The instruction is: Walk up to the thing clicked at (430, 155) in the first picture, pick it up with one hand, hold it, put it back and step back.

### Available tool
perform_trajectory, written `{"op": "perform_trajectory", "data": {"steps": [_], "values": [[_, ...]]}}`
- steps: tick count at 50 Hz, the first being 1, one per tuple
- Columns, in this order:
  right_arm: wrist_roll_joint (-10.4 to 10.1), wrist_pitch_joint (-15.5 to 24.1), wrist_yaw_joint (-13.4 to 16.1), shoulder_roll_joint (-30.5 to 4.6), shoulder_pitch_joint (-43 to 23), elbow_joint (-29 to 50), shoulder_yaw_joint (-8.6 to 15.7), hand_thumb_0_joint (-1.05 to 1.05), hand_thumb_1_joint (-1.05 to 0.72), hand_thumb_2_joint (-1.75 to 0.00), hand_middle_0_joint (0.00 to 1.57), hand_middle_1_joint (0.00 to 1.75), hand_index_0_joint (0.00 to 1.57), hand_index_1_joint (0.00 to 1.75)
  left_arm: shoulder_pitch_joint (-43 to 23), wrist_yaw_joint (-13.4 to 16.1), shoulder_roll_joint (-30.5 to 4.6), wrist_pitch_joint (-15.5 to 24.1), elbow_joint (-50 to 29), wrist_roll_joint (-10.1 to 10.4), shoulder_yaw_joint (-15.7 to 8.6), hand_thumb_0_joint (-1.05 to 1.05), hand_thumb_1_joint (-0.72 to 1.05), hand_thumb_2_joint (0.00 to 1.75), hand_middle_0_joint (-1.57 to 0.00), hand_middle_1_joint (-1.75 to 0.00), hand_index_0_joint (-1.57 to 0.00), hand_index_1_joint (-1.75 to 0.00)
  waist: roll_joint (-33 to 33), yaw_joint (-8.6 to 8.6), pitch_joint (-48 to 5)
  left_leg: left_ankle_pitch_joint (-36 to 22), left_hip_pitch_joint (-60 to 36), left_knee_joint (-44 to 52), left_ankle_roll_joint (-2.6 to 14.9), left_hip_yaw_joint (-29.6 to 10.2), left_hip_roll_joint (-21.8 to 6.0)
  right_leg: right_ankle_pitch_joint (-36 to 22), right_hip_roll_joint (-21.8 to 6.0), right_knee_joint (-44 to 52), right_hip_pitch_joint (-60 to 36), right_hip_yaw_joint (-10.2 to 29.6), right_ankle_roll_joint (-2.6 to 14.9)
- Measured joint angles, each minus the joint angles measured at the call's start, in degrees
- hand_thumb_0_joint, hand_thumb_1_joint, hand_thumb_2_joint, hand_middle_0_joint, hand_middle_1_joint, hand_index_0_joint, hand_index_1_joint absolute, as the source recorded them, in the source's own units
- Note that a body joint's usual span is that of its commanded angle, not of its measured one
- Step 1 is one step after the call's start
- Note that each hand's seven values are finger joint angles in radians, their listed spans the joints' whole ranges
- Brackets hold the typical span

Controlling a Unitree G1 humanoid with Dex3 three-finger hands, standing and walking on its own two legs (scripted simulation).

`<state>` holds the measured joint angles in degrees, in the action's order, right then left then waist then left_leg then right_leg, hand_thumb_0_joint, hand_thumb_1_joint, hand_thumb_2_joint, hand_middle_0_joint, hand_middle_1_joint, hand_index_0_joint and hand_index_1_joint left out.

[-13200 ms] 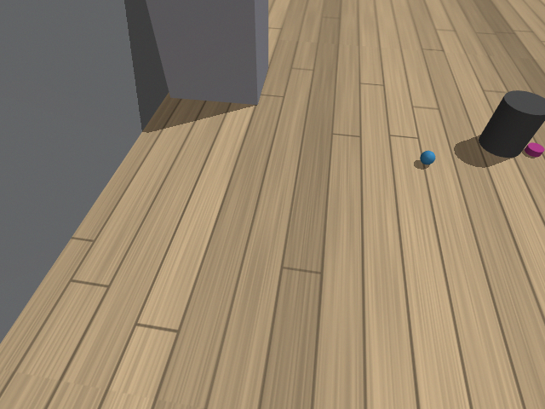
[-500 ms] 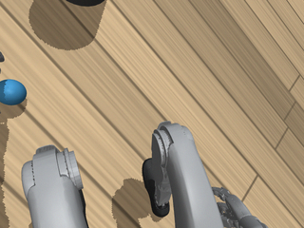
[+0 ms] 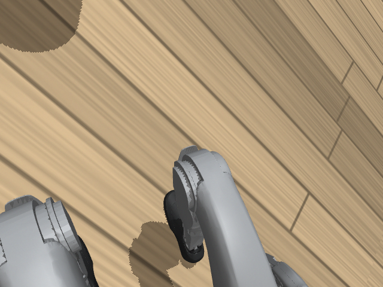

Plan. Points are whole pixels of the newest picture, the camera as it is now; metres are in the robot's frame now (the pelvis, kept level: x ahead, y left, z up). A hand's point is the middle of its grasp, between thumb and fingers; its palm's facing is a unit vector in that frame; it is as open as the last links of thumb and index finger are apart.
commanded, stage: rest palm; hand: left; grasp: from above
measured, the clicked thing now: out of the picture +0.47 +0.32 -0.27
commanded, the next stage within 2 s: close in 0.64 s
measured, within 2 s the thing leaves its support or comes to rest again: neither
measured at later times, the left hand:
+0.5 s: hand out of the picture +0.46 +0.32 -0.23, palm faces -0.42 -0.14 -0.90, open 14.0 cm
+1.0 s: hand out of the picture +0.46 +0.32 -0.24, palm faces -0.43 -0.15 -0.89, open 12.9 cm
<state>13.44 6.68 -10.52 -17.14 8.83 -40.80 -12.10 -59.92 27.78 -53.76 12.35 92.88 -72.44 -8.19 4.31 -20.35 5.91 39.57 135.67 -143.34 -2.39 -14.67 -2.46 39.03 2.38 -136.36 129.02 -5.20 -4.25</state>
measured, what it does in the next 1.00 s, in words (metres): stands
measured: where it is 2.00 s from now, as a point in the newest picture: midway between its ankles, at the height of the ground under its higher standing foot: (140, 261)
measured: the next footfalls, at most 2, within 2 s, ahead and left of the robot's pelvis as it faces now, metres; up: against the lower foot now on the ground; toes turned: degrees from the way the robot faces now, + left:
none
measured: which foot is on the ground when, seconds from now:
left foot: down 0.00-1.00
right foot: down 0.00-1.00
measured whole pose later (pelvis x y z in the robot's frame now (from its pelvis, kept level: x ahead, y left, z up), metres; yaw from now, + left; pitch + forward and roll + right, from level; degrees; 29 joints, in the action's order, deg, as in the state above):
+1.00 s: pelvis +0.00 +0.01 -0.01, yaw -2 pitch +28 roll -14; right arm 16.0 11.9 -13.8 -19.3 5.7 -39.3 -15.2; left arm -61.0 34.2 -58.1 13.2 99.3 -74.1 -8.2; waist 7.2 -21.8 8.8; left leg 40.5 135.4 -145.9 -1.9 -17.0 -2.4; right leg 38.9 3.3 -136.7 127.6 -6.9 -4.7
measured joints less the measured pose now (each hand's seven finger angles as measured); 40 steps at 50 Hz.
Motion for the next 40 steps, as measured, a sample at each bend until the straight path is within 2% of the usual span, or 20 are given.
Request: {"op": "perform_trajectory", "data": {"steps": [12,17,28,33,36,40], "values": [[1.16,1.99,-0.82,-0.86,-2.64,1.07,-0.75,0.00,-0.90,-0.90,0.20,0.30,0.20,0.29,-0.46,3.24,-0.57,0.47,2.69,-1.46,0.69,0.00,-0.51,1.00,-0.09,-0.98,-0.08,-0.99,1.32,-0.26,0.02,0.25,-0.31,-0.95,0.14,-0.92,0.04,-0.10,0.31,-0.11,-0.78,-0.70,0.02],[1.44,2.94,-1.25,-0.97,-3.39,1.22,-1.09,0.00,-0.90,-0.90,0.20,0.30,0.20,0.29,-1.19,4.17,-0.58,-0.35,3.96,-1.51,1.82,0.00,-0.51,1.00,-0.10,-0.98,-0.08,-0.99,1.65,-0.35,0.03,0.20,-0.06,-1.16,0.39,-0.96,0.12,-0.09,0.31,-0.09,-0.82,-0.77,0.14],[1.68,4.67,-2.62,-0.94,-3.32,1.28,-1.71,0.00,-0.90,-0.91,0.20,0.30,0.20,0.29,-1.37,4.47,-1.57,-1.25,4.11,-0.75,1.40,0.00,-0.50,0.98,-0.10,-0.99,-0.09,-1.00,2.09,-0.78,1.14,0.68,-0.04,-1.71,0.68,-1.21,0.20,0.34,0.35,-0.18,-1.25,-0.96,-0.01],[1.65,4.86,-2.99,-1.09,-2.85,1.25,-1.96,0.00,-0.90,-0.91,0.20,0.30,0.20,0.30,-0.80,4.44,-2.46,-0.96,4.27,-0.55,-0.17,0.00,-0.49,0.98,-0.10,-1.00,-0.09,-1.01,2.11,-1.03,1.68,0.82,-0.04,-2.03,0.72,-1.56,0.18,0.32,0.49,-0.20,-1.37,-1.21,-0.20],[1.66,4.77,-3.16,-1.26,-2.51,1.18,-2.15,0.00,-0.90,-0.91,0.20,0.30,0.20,0.30,-0.73,4.31,-2.57,-0.74,4.27,-0.25,0.62,0.00,-0.49,0.99,-0.10,-1.01,-0.09,-1.02,2.15,-0.97,1.87,0.80,0.02,-2.09,0.75,-1.61,0.14,0.24,0.55,-0.20,-1.31,-1.25,-0.10],[1.74,4.71,-3.27,-1.52,-2.38,1.18,-2.45,0.00,-0.90,-0.91,0.20,0.30,0.20,0.30,-0.40,4.51,-2.88,0.14,4.46,-0.48,0.23,0.00,-0.47,0.99,-0.10,-1.02,-0.10,-1.02,2.19,-1.04,2.16,0.82,-0.07,-2.20,0.66,-1.83,0.16,0.18,0.59,-0.19,-1.41,-1.42,0.00]]}}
